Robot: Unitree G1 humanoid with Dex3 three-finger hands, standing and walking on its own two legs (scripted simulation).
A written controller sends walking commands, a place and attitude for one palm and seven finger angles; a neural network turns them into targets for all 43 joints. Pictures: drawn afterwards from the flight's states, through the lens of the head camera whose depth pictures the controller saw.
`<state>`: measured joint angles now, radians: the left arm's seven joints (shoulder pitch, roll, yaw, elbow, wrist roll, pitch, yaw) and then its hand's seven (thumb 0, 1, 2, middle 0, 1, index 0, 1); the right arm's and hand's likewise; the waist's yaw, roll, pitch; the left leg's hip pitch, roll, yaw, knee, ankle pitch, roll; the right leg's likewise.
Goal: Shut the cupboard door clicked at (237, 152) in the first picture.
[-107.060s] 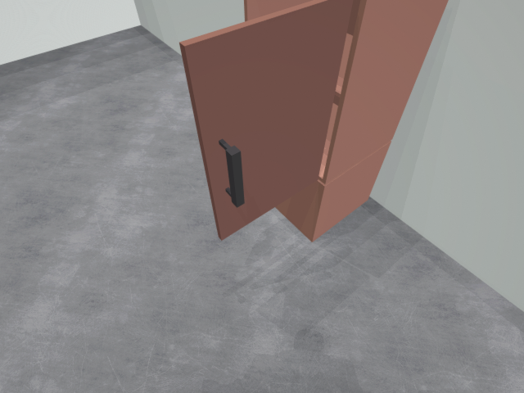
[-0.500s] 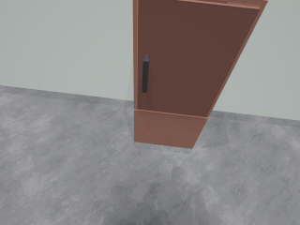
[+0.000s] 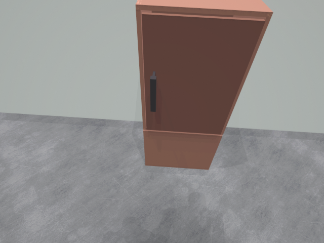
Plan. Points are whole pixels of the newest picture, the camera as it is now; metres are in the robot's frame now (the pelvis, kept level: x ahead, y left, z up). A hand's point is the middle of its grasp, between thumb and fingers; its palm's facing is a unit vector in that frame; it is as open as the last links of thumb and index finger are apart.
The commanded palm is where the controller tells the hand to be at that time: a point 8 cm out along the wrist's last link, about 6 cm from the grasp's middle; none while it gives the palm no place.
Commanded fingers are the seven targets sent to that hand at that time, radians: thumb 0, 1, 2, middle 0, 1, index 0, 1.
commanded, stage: let the arm hang, fingers relaxed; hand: left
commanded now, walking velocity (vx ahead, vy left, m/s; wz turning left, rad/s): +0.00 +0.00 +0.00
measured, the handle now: (153, 92) +0.72 +0.07 -0.06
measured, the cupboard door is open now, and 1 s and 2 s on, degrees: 0 0 0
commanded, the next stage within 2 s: look to check the result in 0.10 s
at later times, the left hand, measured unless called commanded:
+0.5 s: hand out of the picture -0.01 +0.16 -0.18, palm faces +0.05 -0.99 -0.16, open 7.4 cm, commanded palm none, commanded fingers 0.00 0.90 0.90 -0.20 -0.30 -0.20 -0.30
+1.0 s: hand out of the picture +0.02 +0.16 -0.18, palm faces +0.05 -0.99 -0.16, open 7.4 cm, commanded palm none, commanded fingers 0.00 0.90 0.90 -0.20 -0.30 -0.20 -0.30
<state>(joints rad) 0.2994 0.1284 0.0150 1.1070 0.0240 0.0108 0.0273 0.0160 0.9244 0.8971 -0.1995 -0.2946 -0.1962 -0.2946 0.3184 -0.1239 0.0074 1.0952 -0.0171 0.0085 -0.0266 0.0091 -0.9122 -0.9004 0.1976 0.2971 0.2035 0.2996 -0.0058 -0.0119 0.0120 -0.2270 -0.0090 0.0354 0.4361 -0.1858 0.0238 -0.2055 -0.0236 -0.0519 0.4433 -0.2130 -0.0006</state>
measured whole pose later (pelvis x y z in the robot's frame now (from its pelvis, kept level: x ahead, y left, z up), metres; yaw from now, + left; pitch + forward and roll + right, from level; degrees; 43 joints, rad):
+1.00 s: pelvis +0.03 +0.00 +0.00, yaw +0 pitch -1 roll +0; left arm 0.30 0.14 0.01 1.13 0.02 0.00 0.03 0.01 0.91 0.90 -0.20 -0.29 -0.20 -0.29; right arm 0.29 -0.13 0.02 1.13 -0.01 0.00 -0.04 0.01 -0.91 -0.90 0.20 0.30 0.20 0.30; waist 0.00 -0.01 0.04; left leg -0.16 -0.01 0.03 0.40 -0.22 0.02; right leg -0.13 -0.02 -0.06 0.39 -0.24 0.00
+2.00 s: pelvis +0.04 +0.00 +0.00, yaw +1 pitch -1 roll +0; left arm 0.30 0.15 0.01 1.13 0.02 0.00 0.03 0.01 0.91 0.90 -0.20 -0.29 -0.20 -0.29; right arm 0.27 -0.15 0.02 1.13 -0.01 0.00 -0.04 0.00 -0.91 -0.90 0.20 0.30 0.20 0.30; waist 0.00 -0.01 0.05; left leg -0.14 -0.01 0.02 0.38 -0.22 0.02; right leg -0.10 -0.02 -0.06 0.37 -0.25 0.00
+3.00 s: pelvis +0.14 -0.10 +0.01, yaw +0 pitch +0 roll +3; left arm 0.30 0.07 0.03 1.07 0.02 0.00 0.05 0.01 0.91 0.90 -0.20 -0.29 -0.20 -0.29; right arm 0.20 -0.21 -0.04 1.07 0.00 0.07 -0.04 0.00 -0.91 -0.90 0.19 0.30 0.20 0.30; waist 0.03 0.01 0.11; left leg -0.42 -0.02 0.01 0.93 -0.38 -0.02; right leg -0.08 0.03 -0.07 0.36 -0.28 -0.09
